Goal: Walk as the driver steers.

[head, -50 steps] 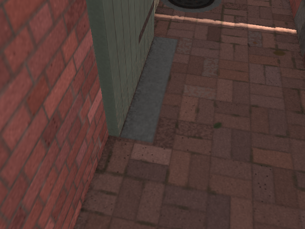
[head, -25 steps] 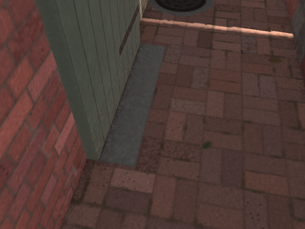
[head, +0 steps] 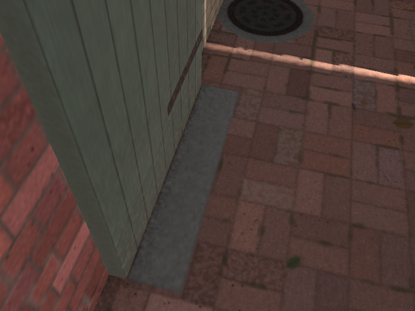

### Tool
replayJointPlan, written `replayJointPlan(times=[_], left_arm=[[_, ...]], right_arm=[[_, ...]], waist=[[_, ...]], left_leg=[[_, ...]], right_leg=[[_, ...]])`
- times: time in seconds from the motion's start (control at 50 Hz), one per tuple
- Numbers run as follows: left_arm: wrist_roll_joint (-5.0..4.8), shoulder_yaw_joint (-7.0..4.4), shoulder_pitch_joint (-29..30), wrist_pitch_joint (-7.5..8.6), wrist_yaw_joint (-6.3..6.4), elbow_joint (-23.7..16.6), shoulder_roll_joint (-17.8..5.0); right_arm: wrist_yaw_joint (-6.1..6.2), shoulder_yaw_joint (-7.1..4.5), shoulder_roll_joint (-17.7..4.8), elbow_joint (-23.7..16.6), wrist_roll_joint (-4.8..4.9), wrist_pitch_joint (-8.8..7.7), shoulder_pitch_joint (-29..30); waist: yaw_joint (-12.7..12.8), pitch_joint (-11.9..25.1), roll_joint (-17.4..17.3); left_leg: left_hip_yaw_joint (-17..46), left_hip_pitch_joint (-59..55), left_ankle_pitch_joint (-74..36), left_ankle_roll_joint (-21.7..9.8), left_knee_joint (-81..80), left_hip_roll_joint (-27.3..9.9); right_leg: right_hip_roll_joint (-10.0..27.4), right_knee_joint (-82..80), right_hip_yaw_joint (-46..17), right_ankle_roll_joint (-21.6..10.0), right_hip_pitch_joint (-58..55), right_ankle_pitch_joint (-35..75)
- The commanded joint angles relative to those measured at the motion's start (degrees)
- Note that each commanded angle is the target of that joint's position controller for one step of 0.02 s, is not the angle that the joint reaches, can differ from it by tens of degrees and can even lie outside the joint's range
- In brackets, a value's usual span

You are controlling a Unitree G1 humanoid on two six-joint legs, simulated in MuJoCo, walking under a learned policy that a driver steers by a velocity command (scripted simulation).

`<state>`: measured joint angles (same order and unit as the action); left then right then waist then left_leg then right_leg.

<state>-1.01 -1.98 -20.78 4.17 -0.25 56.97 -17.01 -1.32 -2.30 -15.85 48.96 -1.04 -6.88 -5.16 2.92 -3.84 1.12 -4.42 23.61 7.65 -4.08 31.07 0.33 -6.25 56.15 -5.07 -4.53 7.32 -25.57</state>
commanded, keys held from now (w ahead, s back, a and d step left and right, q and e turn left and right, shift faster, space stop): w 1.00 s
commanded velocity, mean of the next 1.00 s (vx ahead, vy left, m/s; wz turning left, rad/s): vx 0.50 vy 0.00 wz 0.00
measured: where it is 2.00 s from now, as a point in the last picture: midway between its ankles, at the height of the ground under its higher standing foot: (302, 150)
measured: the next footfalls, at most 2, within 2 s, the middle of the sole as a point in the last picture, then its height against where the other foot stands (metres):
right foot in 0.44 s outside the picture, level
left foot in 1.02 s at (234, 239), level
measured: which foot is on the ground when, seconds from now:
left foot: down 0.00-0.44, up 0.46-1.00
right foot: up 0.00-0.42, down 0.44-1.00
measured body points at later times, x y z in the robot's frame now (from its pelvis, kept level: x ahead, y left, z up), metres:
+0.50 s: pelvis +0.28 -0.12 -0.01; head +0.31 -0.12 +0.44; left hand +0.45 +0.15 -0.11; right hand +0.27 -0.42 -0.14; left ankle +0.11 +0.07 -0.66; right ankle +0.38 -0.22 -0.73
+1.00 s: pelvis +0.53 -0.15 +0.00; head +0.56 -0.15 +0.45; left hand +0.52 +0.14 -0.13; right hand +0.74 -0.39 -0.09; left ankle +0.66 -0.04 -0.72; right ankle +0.38 -0.22 -0.73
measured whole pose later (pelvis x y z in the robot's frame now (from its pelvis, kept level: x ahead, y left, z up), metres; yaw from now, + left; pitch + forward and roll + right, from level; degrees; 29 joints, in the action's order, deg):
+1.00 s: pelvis +0.53 -0.15 +0.00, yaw +0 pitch +1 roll -2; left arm 0.0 -1.8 -18.7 2.1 -0.3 55.8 -17.6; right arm -1.1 -0.6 -16.5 46.0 0.0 -4.9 -2.5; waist 5.6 -2.0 -1.4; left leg -3.2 26.6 6.4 -2.3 29.7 -2.6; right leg -6.5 12.6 0.0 -5.3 -7.3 -20.1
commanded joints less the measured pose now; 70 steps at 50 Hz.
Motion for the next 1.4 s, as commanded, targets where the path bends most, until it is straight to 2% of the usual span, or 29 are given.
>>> replayJointPlan(times=[0.02,0.04,0.06,0.12,0.22,0.36,0.4,0.42,0.44,0.46,0.48,0.5,0.54,0.6,0.64,0.7,0.8,0.92,0.96,1.0,1.02,1.04,1.06,1.08,1.1,1.14,1.24,1.36,1.4], left_arm=[[-2.01,-0.66,3.27,3.17,-0.04,-5.9,-7.75],[-0.78,-1.21,5.21,2.64,0.35,-6.2,-7.79],[-0.84,-1.69,5.67,1.88,0.65,-5.79,-8.23],[0.05,-0.91,7.88,0.01,0.11,-6.98,-3.54],[1.42,0.02,16.48,-0.13,-1.12,-8.79,-1.69],[1.28,-0.49,23.74,0.72,-2.58,-12.01,-5.07],[1.32,-1.59,18.75,1.07,-3.21,-11.77,-7.15],[1.46,-3.01,10.28,1.06,-3.37,-9.14,-9.31],[0.64,-5.05,-0.58,0.68,-2.84,-5.34,-13.75],[0.41,-6.1,-2.77,0.09,-2.18,-4.01,-19.66],[0.49,-5.07,-3.7,-0.01,-2.6,-4.81,-16.42],[0.25,-4.04,0.98,0.49,-2.6,-6.09,-12.25],[1.3,-2.49,8.85,0.59,-2.44,-8.44,-7.56],[1.96,-1.33,9.53,1.88,-1.5,-7.74,-4.52],[1.24,-1.79,8.58,2.29,-1.06,-6.69,-6.45],[1.36,-1.73,6.84,2.25,-0.1,-6.11,-7.61],[1.21,-1.44,4.26,1.37,0.54,-4.82,-8.75],[1.38,-1.45,0.27,-0.98,0.12,-2.94,-9.14],[0.99,-1.95,1.01,-1.98,0.12,-3.18,-10.84],[0.58,-2.3,2.25,-2.64,0.45,-2.67,-11.95],[1.04,-1.79,4.54,-2.32,0.62,-3.41,-11.01],[1.89,-0.53,1.5,-1.18,0.15,-5.34,-6.84],[0.31,0.5,0.71,0.97,-0.43,-5.15,-3.24],[-2.22,0.03,4.0,2.67,-1.18,-6.26,-6.74],[-2.64,-0.5,4.69,3.02,-1.15,-6.17,-8.93],[-0.17,-1.35,5.57,1.61,-0.41,-5.76,-9.71],[-0.11,-1.61,4.54,-1.44,-0.15,-7.62,-5.43],[1.08,-1.53,17.25,-1.01,-1.86,-13.77,-2.7],[0.15,-1.76,18.43,-0.99,-3.15,-15.81,-2.96]], right_arm=[[0.67,-2.69,-9.77,1.25,0.4,-0.48,-11.56],[1.13,-2.27,-8.06,0.69,0.2,-0.56,-8.87],[1.41,-2.07,-7.9,0.38,-0.35,-0.85,-7.15],[1.74,-1.91,-8.88,2.54,0.19,-0.25,-10.21],[3.18,-2.38,-11.48,3.8,0.19,0.89,-14.13],[2.62,-3.57,-13.45,6.04,2.14,1.73,-17.54],[2.74,-3.94,-14.34,5.65,2.2,2.26,-16.31],[2.98,-3.64,-13.43,5.25,2.06,2.64,-15.65],[3.06,-2.45,-10.51,3.84,1.68,3.0,-15.96],[3.03,0.03,-2.07,1.64,-0.19,2.35,-22.16],[2.76,0.34,-2.9,3.18,1.22,0.68,-25.73],[2.56,-0.87,-8.51,1.32,2.66,-0.32,-19.29],[3.34,-1.68,-11.02,1.17,1.12,0.08,-13.5],[2.33,-1.99,-9.49,0.71,0.86,1.66,-13.22],[2.28,-1.48,-6.94,-0.06,0.75,2.82,-11.85],[1.74,-1.68,-7.95,-2.23,0.48,3.23,-6.41],[0.69,-0.83,-6.63,-4.79,0.98,2.62,1.64],[0.04,0.65,-5.91,-6.74,1.1,1.47,7.65],[0.42,-0.05,-8.04,-6.7,1.04,1.11,5.81],[1.11,-2.07,-11.75,-5.04,1.36,0.89,-3.19],[1.48,-2.91,-12.92,-2.4,1.16,0.89,-12.4],[1.55,-4.33,-17.41,0.11,-0.38,1.29,-23.38],[0.66,-3.97,-15.79,2.12,-0.54,0.88,-25.95],[0.48,-3.16,-12.61,1.51,0.88,0.34,-20.99],[0.49,-2.51,-10.96,0.43,0.94,-0.16,-15.55],[0.67,-1.74,-8.93,-1.18,0.44,-0.42,-8.71],[1.76,-2.33,-12.07,0.15,-1.28,0.41,-9.07],[3.6,-2.58,-12.79,0.61,0.0,1.87,-12.44],[4.26,-2.73,-13.06,1.32,0.93,2.5,-13.45]], waist=[[-5.48,6.92,-3.97],[-3.97,4.55,-0.28],[-2.44,3.9,0.52],[-1.18,1.22,-2.79],[-3.32,0.12,-7.65],[-4.37,-2.86,-10.61],[-0.33,-0.2,-12.0],[3.61,4.63,-9.96],[7.37,12.86,-4.11],[2.76,17.39,18.95],[2.62,24.92,19.29],[2.19,16.12,11.0],[-0.22,9.59,2.65],[-2.95,7.52,4.5],[-3.94,4.67,2.57],[-2.12,2.12,1.19],[1.11,-0.52,0.21],[3.67,-0.28,0.67],[1.5,1.19,1.96],[-4.4,7.52,2.83],[-9.27,12.5,2.3],[-10.03,20.16,-6.29],[-9.34,19.93,-13.09],[-8.42,10.36,-9.55],[-6.26,3.41,-6.4],[-2.55,-0.14,-0.96],[-0.98,0.77,-6.8],[-5.21,-1.13,-7.92],[-4.77,-2.18,-9.42]], left_leg=[[31.08,-30.66,8.28,-11.42,-19.75,-20.82],[25.74,-23.91,1.92,-9.73,-21.23,-19.15],[22.39,-20.06,-1.05,-8.36,-22.75,-17.51],[15.7,-16.49,-6.22,-8.47,-25.47,-16.24],[5.23,-10.91,-4.08,-4.73,-25.88,-11.49],[5.14,-20.04,-2.1,-2.05,-21.25,-17.3],[5.26,-21.49,-13.96,-0.96,-13.87,-18.13],[3.38,-21.13,-22.39,0.22,-3.87,-15.93],[0.78,-13.09,-17.09,2.52,12.44,-12.11],[0.73,9.65,21.96,5.75,35.19,-2.94],[8.74,15.74,26.93,5.54,47.37,-0.71],[9.35,20.56,22.07,4.4,51.16,-3.75],[8.11,16.45,12.21,3.71,45.05,-8.92],[8.89,8.82,7.05,4.22,37.25,-10.21],[7.99,9.62,6.32,4.88,33.07,-9.68],[8.33,14.58,0.14,5.88,23.98,-9.59],[5.7,14.0,-8.53,5.49,9.03,-7.53],[1.87,12.05,-2.92,2.84,1.29,-4.84],[0.55,6.82,0.27,1.79,-0.45,-2.56],[-1.28,-4.84,-0.66,-0.07,-4.44,0.29],[2.81,-19.14,-4.16,-2.22,-3.93,-3.06],[25.97,-39.01,8.83,-10.52,-7.33,-15.76],[47.86,-45.25,18.72,-16.1,-17.11,-23.72],[43.15,-39.78,25.41,-13.84,-19.65,-23.48],[35.42,-30.93,19.8,-10.96,-21.6,-22.07],[23.16,-20.86,4.76,-7.76,-23.49,-18.03],[7.57,-12.74,-4.26,-6.46,-27.05,-15.29],[-2.39,-16.85,-4.56,-2.06,-24.38,-13.77],[-2.94,-21.02,-4.28,-1.41,-23.29,-16.04]], right_leg=[[6.75,17.99,-6.78,-0.49,31.99,4.52],[8.83,13.8,-5.32,0.73,28.89,8.63],[10.22,12.21,-5.07,1.73,26.03,11.15],[11.83,5.73,-2.73,4.23,28.38,14.39],[10.64,-16.05,3.08,6.54,23.9,33.45],[9.25,-25.16,3.07,3.09,23.04,25.98],[8.02,-26.1,3.72,0.76,16.13,20.04],[6.03,-27.04,5.2,-0.81,7.34,19.62],[9.16,-27.09,1.22,-2.97,-8.3,19.15],[21.92,-31.06,-20.72,-9.61,-25.5,14.81],[27.29,-42.33,-40.18,-14.89,-26.57,5.34],[25.21,-42.28,-34.1,-12.06,-21.46,7.24],[20.08,-40.13,-17.75,-8.04,-8.0,21.39],[17.21,-44.41,-11.1,-8.64,-1.2,28.3],[17.38,-45.96,-9.23,-9.75,0.33,30.7],[17.6,-48.19,-7.85,-8.61,-2.4,30.19],[15.23,-49.16,-3.14,-5.57,-5.18,32.06],[16.95,-44.35,-0.86,-6.83,-14.75,46.92],[17.16,-41.09,-1.14,-6.96,-16.3,58.26],[15.13,-30.1,0.25,-5.5,-17.37,67.84],[13.25,-19.46,0.93,-3.97,-8.94,61.34],[4.74,2.32,2.92,-0.41,10.86,37.27],[-2.6,14.61,-4.7,-0.03,26.99,-7.77],[2.15,18.77,-7.93,-1.13,35.88,-6.71],[5.09,16.76,-6.86,-1.12,34.59,-0.94],[9.42,10.64,-5.05,1.08,29.43,7.72],[11.18,3.79,-3.53,6.63,26.42,18.09],[10.09,-14.32,3.53,6.71,28.33,32.58],[10.76,-17.53,2.91,5.83,29.66,29.86]])
Velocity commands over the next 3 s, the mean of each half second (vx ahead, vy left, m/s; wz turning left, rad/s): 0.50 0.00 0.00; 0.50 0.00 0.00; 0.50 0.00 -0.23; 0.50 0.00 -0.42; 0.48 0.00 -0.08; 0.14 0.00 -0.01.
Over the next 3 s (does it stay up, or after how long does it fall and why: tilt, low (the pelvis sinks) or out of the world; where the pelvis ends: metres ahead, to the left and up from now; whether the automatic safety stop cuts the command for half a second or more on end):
stays up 1.50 -0.46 0.01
